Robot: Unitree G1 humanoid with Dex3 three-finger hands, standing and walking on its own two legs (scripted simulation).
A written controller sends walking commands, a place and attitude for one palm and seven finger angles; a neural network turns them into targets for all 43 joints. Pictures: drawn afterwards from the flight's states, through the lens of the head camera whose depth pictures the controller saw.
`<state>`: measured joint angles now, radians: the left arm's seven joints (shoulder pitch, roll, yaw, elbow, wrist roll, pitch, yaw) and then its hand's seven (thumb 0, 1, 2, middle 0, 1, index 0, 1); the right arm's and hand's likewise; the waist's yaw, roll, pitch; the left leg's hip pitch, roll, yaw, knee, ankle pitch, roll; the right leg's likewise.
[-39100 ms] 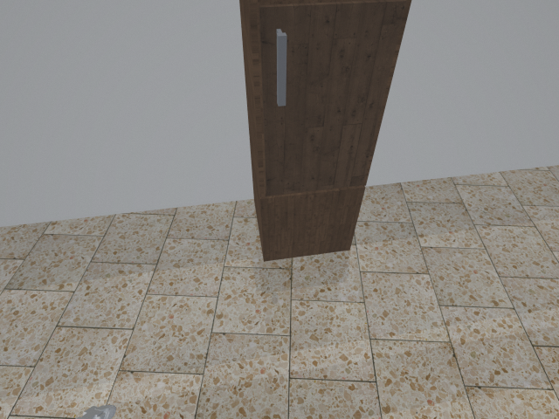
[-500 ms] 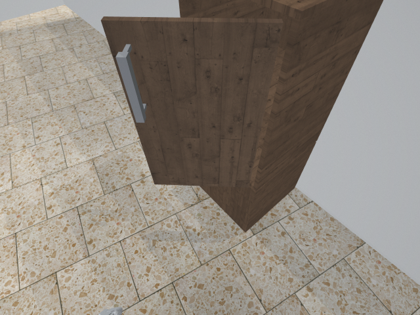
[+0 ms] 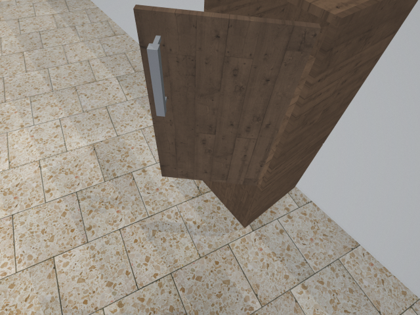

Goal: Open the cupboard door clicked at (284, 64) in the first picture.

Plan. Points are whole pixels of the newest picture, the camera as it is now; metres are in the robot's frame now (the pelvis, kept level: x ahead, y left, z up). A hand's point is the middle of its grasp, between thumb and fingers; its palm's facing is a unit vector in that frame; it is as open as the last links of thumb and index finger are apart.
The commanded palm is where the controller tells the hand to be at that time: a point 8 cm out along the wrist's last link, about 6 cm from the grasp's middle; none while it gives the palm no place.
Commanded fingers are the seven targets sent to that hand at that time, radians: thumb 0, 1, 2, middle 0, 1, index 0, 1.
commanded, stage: come to a stop and stand still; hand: left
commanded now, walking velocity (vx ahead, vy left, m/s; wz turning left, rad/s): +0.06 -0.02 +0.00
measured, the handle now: (159, 78) +0.57 +0.16 +0.11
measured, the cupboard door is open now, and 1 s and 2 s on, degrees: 47 47 47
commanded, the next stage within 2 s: look again from close up in 0.40 s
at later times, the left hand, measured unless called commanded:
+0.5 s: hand out of the picture +0.00 +0.14 -0.18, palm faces +0.04 -0.99 -0.16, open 7.4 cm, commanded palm none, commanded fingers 0.00 0.90 0.90 -0.20 -0.30 -0.20 -0.30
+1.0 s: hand out of the picture +0.01 +0.21 -0.17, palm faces +0.01 -0.96 -0.27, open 7.4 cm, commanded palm none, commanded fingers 0.00 0.90 0.90 -0.20 -0.30 -0.20 -0.30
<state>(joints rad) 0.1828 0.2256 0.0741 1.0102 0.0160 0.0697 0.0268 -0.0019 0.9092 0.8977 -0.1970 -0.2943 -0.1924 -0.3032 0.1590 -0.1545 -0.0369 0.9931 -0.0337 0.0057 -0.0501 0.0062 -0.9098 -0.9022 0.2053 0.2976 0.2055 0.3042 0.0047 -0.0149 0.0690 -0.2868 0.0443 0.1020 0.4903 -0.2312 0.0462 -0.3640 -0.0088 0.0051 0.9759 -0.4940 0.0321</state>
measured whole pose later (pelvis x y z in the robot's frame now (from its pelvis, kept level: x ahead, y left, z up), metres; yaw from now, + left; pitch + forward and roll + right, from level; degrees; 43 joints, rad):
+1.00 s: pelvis -0.06 +0.00 -0.01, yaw +0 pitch -4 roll -1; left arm 0.26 0.26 0.00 0.95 0.03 0.01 0.02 0.00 0.90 0.90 -0.20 -0.29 -0.20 -0.30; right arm 0.15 -0.24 -0.03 0.95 -0.02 0.00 0.00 0.01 -0.91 -0.90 0.20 0.30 0.20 0.30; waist 0.01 -0.01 -0.01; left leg -0.27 -0.01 0.07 0.54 -0.21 0.05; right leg -0.17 -0.06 0.00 0.52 -0.29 0.06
